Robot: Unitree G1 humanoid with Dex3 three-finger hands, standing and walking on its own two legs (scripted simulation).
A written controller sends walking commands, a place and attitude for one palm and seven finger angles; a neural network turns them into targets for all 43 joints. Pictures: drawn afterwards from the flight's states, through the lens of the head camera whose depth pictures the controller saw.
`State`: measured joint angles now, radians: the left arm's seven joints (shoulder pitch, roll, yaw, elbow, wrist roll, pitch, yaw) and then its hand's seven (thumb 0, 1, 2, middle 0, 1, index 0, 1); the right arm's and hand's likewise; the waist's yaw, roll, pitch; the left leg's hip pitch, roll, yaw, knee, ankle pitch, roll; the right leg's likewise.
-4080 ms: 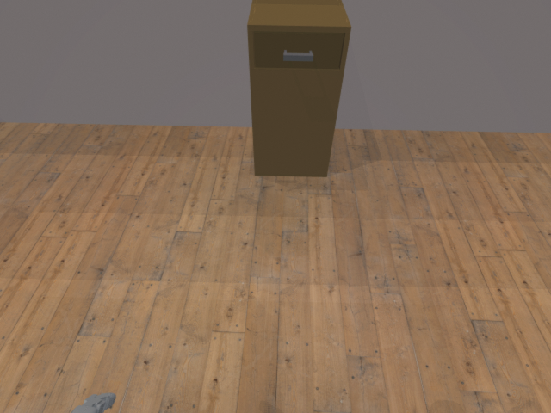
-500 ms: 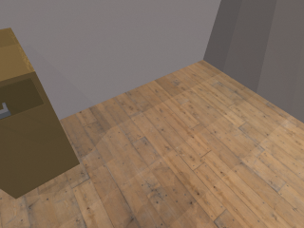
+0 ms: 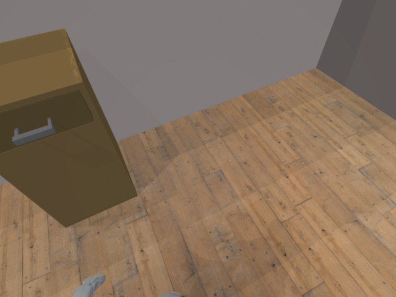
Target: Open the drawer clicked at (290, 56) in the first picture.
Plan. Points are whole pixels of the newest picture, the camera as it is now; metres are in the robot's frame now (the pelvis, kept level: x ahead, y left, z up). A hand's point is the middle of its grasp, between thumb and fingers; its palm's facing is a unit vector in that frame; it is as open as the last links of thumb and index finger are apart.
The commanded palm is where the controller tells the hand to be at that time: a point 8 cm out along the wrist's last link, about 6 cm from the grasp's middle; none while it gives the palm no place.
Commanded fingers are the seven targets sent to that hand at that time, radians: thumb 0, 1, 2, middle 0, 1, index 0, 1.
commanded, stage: turn to face it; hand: left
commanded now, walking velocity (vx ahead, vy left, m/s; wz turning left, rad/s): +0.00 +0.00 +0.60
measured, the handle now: (34, 130) +0.61 +0.56 -0.08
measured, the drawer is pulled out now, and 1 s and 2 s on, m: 0.00 0.00 0.00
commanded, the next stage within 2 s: take the last steps up to it in 0.68 s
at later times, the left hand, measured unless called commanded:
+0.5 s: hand out of the picture -0.07 +0.22 -0.18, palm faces +0.36 -0.90 -0.26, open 7.4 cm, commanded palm none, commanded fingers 0.00 0.90 0.90 -0.20 -0.30 -0.20 -0.30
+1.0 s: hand out of the picture -0.01 +0.18 -0.14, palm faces +0.47 -0.85 -0.25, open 7.4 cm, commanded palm none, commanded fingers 0.00 0.90 0.90 -0.20 -0.30 -0.20 -0.30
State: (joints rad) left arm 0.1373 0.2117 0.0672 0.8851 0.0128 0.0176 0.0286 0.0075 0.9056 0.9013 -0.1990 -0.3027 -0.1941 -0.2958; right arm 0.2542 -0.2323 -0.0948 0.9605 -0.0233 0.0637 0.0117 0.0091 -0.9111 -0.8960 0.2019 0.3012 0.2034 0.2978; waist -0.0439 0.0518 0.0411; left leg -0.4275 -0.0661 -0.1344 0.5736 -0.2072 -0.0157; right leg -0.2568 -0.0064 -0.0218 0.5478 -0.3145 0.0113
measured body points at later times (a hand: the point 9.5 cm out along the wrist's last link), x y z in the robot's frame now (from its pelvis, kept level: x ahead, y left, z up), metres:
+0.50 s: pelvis -0.01 +0.02 -0.01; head +0.03 +0.05 +0.44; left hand -0.09 +0.27 -0.16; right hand +0.20 -0.19 -0.13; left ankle -0.06 +0.12 -0.73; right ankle -0.02 -0.12 -0.70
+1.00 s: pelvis +0.03 -0.01 +0.01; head +0.04 -0.04 +0.46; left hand -0.03 +0.22 -0.12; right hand +0.16 -0.22 -0.16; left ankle -0.06 +0.11 -0.65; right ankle +0.06 -0.09 -0.73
